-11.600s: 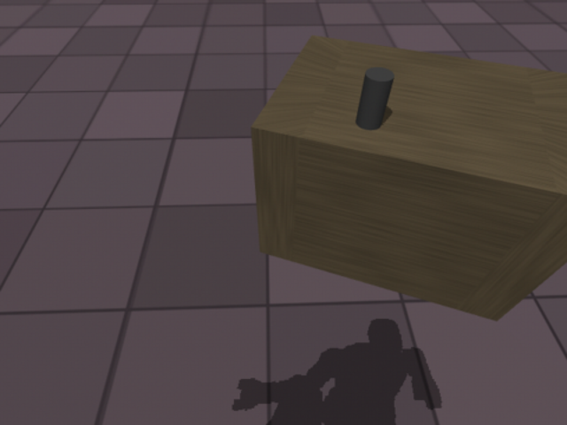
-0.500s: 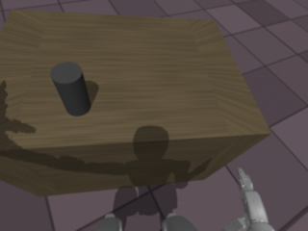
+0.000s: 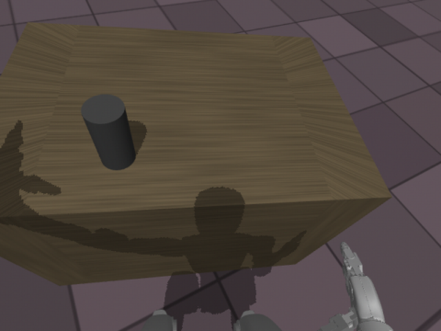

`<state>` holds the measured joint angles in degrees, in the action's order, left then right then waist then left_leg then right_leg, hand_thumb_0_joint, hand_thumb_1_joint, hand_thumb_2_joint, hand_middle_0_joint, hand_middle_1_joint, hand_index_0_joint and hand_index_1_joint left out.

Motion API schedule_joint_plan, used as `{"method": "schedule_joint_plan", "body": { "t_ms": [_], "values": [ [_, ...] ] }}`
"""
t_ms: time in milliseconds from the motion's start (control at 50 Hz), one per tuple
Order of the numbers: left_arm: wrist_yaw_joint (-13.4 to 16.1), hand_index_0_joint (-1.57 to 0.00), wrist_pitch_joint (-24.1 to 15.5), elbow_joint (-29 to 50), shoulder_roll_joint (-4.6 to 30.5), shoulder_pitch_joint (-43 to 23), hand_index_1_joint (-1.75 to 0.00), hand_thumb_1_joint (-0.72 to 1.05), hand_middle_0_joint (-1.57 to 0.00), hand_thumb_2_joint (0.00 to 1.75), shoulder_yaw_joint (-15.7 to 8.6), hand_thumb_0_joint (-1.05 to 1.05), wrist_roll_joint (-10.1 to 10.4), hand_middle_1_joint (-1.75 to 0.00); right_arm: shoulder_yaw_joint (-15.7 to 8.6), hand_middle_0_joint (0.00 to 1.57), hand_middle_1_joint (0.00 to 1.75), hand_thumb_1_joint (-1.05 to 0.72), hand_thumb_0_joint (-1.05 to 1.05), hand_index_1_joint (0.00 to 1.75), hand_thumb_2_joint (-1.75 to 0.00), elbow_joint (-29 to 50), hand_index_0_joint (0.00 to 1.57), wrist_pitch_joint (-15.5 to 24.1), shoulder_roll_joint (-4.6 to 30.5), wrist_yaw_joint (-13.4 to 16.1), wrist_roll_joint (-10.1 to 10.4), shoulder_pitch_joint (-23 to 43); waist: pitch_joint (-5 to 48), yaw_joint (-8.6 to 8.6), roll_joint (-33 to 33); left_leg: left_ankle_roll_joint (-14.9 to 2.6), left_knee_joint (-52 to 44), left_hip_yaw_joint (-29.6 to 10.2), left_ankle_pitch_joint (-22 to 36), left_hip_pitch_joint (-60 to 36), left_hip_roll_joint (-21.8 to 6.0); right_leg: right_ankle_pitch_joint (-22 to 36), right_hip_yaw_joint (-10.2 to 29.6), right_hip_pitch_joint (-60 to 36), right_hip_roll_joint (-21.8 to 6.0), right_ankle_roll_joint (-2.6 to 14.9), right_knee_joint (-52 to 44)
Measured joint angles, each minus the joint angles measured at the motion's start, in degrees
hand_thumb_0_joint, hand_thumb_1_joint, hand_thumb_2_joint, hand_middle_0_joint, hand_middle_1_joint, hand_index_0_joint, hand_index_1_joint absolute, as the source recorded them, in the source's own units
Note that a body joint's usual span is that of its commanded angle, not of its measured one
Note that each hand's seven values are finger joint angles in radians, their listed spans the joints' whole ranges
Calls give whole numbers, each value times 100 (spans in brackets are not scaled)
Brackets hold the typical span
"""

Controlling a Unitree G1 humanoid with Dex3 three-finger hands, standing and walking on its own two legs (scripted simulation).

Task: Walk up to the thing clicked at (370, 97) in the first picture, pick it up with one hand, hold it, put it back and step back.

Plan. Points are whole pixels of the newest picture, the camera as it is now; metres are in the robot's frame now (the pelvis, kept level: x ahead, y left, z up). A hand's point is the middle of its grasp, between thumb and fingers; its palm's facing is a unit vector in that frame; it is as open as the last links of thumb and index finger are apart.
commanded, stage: go down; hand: left
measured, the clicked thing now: (111, 135) +0.49 +0.19 +0.01
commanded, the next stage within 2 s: approach in 0.04 s
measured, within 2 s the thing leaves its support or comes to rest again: neither
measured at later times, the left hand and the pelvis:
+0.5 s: hand (11, 156) +0.41 +0.33 +0.06, palm faces +0.10 -0.99 +0.05, open 17.4 cm; pelvis -0.02 +0.00 -0.02, yaw +0 degrees
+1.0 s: hand (88, 152) +0.45 +0.23 +0.01, palm faces +0.16 -0.99 +0.04, open 17.3 cm; pelvis -0.02 -0.01 -0.04, yaw -2 degrees
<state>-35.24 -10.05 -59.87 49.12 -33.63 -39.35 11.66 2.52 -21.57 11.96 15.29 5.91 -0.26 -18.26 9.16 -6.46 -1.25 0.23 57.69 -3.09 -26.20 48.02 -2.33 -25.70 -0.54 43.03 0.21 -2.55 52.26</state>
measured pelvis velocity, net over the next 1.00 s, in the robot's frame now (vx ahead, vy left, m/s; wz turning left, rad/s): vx -0.02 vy -0.01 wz -0.03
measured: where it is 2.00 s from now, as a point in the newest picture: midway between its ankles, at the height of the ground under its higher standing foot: outside the picture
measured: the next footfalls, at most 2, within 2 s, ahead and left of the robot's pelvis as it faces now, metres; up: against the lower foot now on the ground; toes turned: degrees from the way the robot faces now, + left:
none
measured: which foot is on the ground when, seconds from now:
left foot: down 0.00-1.00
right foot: down 0.00-1.00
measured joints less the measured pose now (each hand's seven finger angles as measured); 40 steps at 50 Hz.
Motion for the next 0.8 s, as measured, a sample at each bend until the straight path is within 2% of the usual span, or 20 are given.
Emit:
{"method": "schedule_joint_plan", "body": {
  "t_ms": [60, 200, 260, 360, 460, 540, 620, 720, 760, 800],
  "values": [
    [-19, -4, 4, -162, 73, -71, -4, -56, -4, 5, 41, -1, -8, -5, -4, 6, 5, 53, -1, 5, -5, 39, 6, 2, 17, 13, 7, 61, -6, -35, 10, -2, 5, -5, 20, 31, 5, 10, -4, 35, -4, -3, 18],
    [-99, -4, -76, -285, 203, -100, -5, -58, -5, 5, -132, -1, -16, -5, 69, 6, 5, 52, -1, 5, -5, 249, 6, 18, -13, -23, 2, -69, -86, -95, -39, 14, 39, -15, 57, 129, 5, 25, -10, 147, -1, 10, 88],
    [-54, -5, -102, -296, 235, -156, -6, -57, -6, 5, -115, -1, -21, -6, 108, 6, 5, 53, -1, 5, -5, 226, 6, 14, -31, -31, -11, -111, -96, -99, -54, 23, 73, -35, 62, 192, 4, 28, -27, 201, 3, 18, 118],
    [47, -5, -170, -477, 149, -352, -6, -56, -7, 5, 210, -1, 22, -6, 153, 6, 5, 54, -1, 5, -4, 253, 6, 5, -28, -35, -28, -27, -95, -93, -28, 18, 179, -57, 63, 371, 12, 25, -45, 367, 0, 19, 214],
    [185, -5, -312, -542, -257, -417, -6, -54, -6, 5, 588, -1, 28, -6, 131, 6, 5, 55, -1, 5, -4, 602, 6, 11, -13, -99, -60, 41, -98, -156, -7, 1, 338, -49, 43, 618, 31, -5, -31, 619, -15, -1, 387],
    [473, -5, -506, -397, -707, -368, -5, -53, -5, 6, 701, -1, 26, -6, 32, 6, 5, 56, -1, 5, -4, 1004, 6, -10, 22, -215, -83, -75, -139, -283, -75, -1, 495, -26, -8, 815, 26, -57, -1, 835, -10, -8, 567],
    [880, -5, -771, -156, -1071, -347, -5, -51, -5, 6, 685, -1, -43, -6, -130, 6, 5, 57, -1, 5, -3, 1298, 6, -99, 90, -329, -122, -241, -223, -454, -190, 14, 682, -11, -80, 1029, -6, -120, 22, 1068, 24, 0, 760],
    [1349, -5, -1136, 99, -1335, -404, -4, -50, -4, 6, 636, -1, -185, -5, -301, 6, 5, 56, -1, 5, -4, 1482, 6, -278, 109, -444, -213, -326, -257, -631, -253, 42, 927, -18, -170, 1367, -70, -183, 30, 1416, 92, 23, 988],
    [1510, -5, -1240, 262, -1409, -385, -4, -50, -4, 6, 620, -1, -233, -5, -320, 6, 5, 56, -1, 5, -4, 1535, 6, -352, 64, -482, -260, -333, -219, -648, -229, 54, 1003, -21, -202, 1467, -90, -209, 32, 1522, 112, 28, 1062],
    [1678, -5, -1268, 308, -1482, -378, -4, -50, -4, 6, 705, -2, -264, -5, -299, 6, 5, 55, -1, 5, -4, 1590, 6, -428, -2, -522, -298, -340, -164, -638, -173, 62, 1050, -28, -232, 1511, -99, -238, 26, 1567, 122, 33, 1109]
  ]
}}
